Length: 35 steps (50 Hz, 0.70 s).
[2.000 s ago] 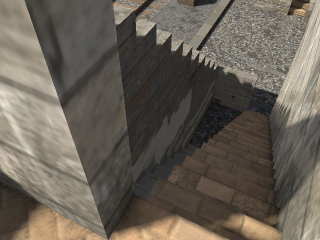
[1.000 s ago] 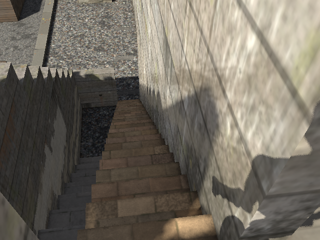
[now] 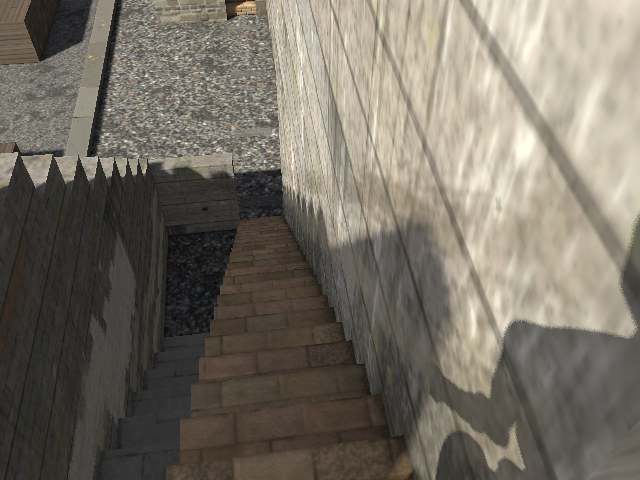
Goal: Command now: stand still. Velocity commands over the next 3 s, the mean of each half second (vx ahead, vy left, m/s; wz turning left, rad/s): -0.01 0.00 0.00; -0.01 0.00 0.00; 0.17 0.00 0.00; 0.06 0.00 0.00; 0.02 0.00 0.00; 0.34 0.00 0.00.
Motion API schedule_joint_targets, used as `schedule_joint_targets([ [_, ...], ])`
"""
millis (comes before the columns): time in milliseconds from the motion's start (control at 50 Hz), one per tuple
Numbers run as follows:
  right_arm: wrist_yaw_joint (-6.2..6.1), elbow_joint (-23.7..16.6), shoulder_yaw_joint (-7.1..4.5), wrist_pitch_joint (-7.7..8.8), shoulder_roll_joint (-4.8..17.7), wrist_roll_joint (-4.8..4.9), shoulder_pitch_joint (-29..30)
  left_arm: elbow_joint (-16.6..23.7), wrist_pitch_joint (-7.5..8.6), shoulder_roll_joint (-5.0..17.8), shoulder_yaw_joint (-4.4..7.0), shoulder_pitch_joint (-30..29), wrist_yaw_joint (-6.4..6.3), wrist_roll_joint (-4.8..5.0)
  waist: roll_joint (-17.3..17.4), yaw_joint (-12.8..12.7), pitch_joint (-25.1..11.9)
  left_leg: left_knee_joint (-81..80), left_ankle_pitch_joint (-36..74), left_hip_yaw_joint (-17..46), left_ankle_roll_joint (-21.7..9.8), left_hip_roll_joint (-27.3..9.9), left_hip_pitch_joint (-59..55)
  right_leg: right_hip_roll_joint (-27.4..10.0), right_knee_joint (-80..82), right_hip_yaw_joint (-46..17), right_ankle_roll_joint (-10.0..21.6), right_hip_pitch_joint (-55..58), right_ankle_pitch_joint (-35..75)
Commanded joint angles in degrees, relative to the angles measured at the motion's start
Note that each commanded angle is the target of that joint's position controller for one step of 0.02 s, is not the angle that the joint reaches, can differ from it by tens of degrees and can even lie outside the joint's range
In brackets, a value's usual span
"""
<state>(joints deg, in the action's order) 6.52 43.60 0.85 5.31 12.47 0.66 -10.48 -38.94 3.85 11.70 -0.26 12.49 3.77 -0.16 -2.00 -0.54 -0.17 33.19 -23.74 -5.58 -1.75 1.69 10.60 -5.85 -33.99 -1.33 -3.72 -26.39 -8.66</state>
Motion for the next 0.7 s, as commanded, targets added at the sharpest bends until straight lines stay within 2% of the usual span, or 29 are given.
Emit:
schedule_joint_targets([
  [20,-0.6,-3.1,-2.08,0.82,6.32,0.24,-2.97,2.7,0.69,4.77,0.75,-0.74,-0.07,-0.2,0.21,1.25,-3.35,-5.9,23.81,5.9,-0.88,-5.28,2.58,-0.84,1.47,-1.04,1.8,5.55,5.93],
  [240,-0.58,-3.14,-2.7,0.57,7.0,0.51,-5.79,-1.39,0.3,5.54,0.0,-1.59,-0.52,-0.32,0.19,0.96,-2.42,-6.87,21.85,5.73,-0.08,-3.93,3.86,-1.46,1.57,0.07,0.89,8.06,5.36],
  [400,-0.41,-2.08,-2.85,0.25,7.15,0.74,-8.24,-3.86,0.05,5.78,0.03,-2.42,-0.62,-0.4,0.17,0.85,-1.13,-8.17,20.55,5.88,0.1,-3.51,4.1,-1.41,2.42,1.02,0.62,9.16,4.73],
  [420,-0.77,-1.8,-2.92,-0.08,7.35,0.82,-8.79,-3.06,0.38,6.2,0.27,-3.5,-0.56,-0.62,-0.23,0.76,-1.47,-7.58,20.27,5.37,0.11,-3.07,4.23,-1.85,2.42,0.56,1.09,9.7,5.89],
  [440,-0.6,-1.89,-2.91,0.07,7.18,0.67,-8.7,-4.17,0.22,5.91,0.11,-2.95,-0.63,-0.35,0.08,1.0,-1.37,-8.31,20.75,5.8,0.07,-3.43,3.79,-1.43,2.42,1.17,0.73,9.39,4.96],
  [520,-0.18,-1.17,-2.92,0.06,7.11,0.87,-9.41,-5.39,-0.19,5.88,0.22,-2.87,-0.66,-0.44,0.33,0.76,-0.2,-8.96,19.77,6.01,0.22,-3.33,4.04,-1.36,3.09,1.59,0.38,9.52,4.38],
  [600,-0.17,-0.56,-3.03,-0.12,7.04,0.88,-9.8,-6.57,-0.26,5.81,0.23,-3.12,-0.7,-0.47,0.26,0.79,0.09,-9.38,19.71,5.96,0.18,-3.13,3.54,-1.31,3.6,2.06,0.24,9.66,4.47],
  [620,-0.33,-0.36,-3.03,-0.18,6.92,0.93,-9.7,-7.31,-0.42,4.91,0.0,-3.01,-0.91,-0.63,0.1,0.64,0.61,-9.49,20.65,5.8,0.26,-3.02,3.71,-1.61,3.84,2.07,0.13,9.67,5.51],
  [700,-0.29,0.5,-3.17,-0.36,6.77,0.97,-10.35,-9.01,-0.69,5.31,0.09,-2.79,-1.05,-0.65,0.11,0.75,0.26,-9.83,20.86,5.69,0.26,-2.86,2.61,-1.6,4.26,2.58,-0.04,9.74,5.24],
])
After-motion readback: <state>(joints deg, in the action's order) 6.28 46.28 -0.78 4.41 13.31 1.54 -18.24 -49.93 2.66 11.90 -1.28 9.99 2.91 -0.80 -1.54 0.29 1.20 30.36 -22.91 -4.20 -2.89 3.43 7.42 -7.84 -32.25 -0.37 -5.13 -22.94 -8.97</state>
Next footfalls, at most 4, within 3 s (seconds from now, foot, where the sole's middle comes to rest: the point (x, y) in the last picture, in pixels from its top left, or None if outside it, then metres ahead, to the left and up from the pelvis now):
none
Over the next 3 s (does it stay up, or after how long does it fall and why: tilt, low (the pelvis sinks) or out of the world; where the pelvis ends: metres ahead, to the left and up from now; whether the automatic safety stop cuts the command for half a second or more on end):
stays up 0.12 0.01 0.01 its command is cut before an obstacle from the start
